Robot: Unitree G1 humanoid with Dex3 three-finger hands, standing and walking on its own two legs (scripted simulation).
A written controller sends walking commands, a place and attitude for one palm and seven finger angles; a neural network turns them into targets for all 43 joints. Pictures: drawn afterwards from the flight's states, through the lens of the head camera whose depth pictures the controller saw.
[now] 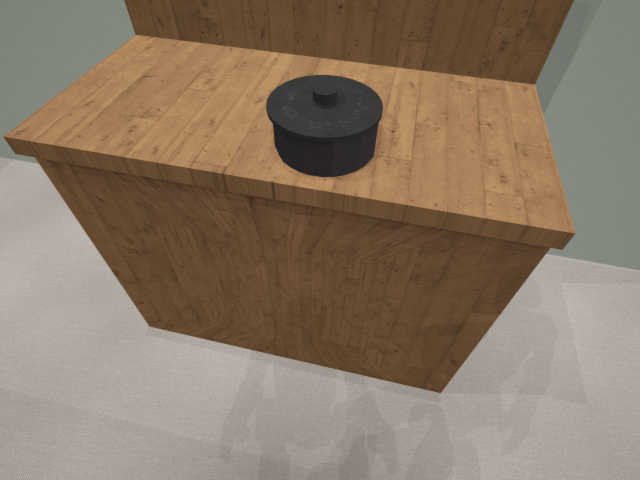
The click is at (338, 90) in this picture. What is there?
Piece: lid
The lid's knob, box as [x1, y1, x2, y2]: [313, 83, 336, 103]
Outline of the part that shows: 313,87 313,99 319,103 330,103 336,99 336,87 333,84 319,83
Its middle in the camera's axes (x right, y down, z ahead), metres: +0.01 -0.24 +0.64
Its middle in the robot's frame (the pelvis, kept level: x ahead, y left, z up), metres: +0.67 +0.03 +0.14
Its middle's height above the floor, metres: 0.91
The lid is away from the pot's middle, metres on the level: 0.00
